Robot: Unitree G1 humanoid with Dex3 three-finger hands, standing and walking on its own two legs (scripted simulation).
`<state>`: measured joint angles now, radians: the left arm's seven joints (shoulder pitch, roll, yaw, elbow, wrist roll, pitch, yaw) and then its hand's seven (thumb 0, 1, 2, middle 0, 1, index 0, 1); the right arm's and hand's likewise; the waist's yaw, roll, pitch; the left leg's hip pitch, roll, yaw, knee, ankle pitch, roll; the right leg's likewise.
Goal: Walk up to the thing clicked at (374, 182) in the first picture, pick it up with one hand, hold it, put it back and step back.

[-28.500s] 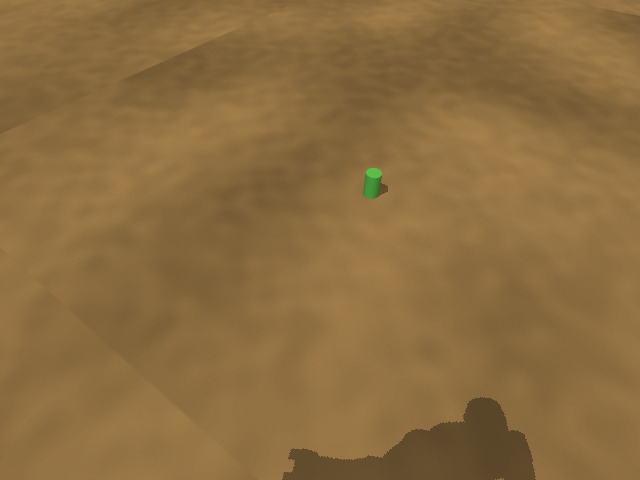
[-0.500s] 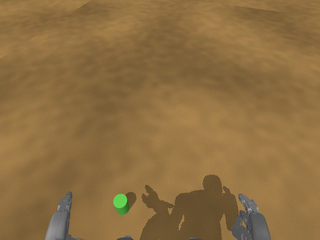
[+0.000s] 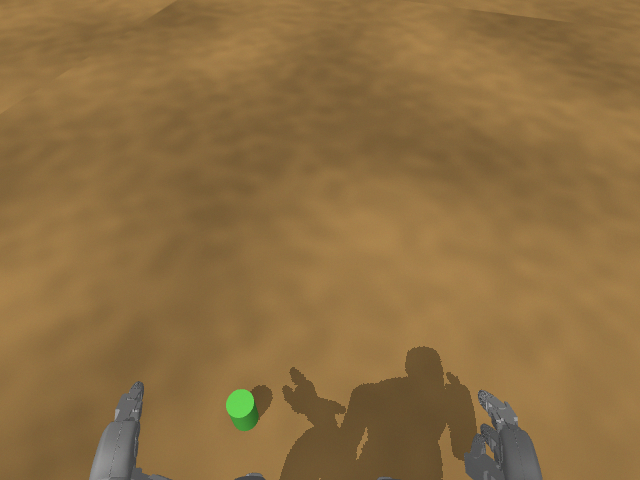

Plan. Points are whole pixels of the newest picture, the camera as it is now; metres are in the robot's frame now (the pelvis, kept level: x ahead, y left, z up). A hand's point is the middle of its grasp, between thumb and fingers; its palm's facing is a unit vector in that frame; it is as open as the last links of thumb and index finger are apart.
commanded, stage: home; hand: left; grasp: from the side
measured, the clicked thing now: (243, 410) +0.40 +0.20 -0.66
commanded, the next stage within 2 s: stand in 0.10 s
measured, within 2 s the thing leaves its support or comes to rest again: neither
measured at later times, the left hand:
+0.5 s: hand (169, 456) +0.17 +0.18 -0.05, palm faces +0.10 -0.95 -0.28, open 12.9 cm
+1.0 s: hand out of the picture +0.05 +0.25 -0.11, palm faces +0.00 -0.94 -0.35, open 7.4 cm
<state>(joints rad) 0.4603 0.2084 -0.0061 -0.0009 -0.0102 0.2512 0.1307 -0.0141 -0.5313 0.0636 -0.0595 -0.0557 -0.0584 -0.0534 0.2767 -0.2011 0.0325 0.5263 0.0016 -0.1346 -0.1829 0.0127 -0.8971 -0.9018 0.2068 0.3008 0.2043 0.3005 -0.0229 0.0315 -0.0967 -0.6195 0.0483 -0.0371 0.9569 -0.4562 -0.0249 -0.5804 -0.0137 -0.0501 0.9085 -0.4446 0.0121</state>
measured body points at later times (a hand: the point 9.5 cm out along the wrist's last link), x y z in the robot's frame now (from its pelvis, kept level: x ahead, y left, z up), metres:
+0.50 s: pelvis +0.00 +0.00 +0.00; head +0.02 +0.01 +0.45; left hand +0.16 +0.23 -0.03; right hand +0.16 -0.24 -0.07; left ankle +0.02 +0.13 -0.69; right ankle +0.01 -0.13 -0.69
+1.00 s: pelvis -0.01 +0.01 +0.04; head +0.00 +0.01 +0.49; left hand +0.05 +0.30 -0.09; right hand +0.08 -0.28 -0.09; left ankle +0.02 +0.13 -0.69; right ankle +0.01 -0.13 -0.69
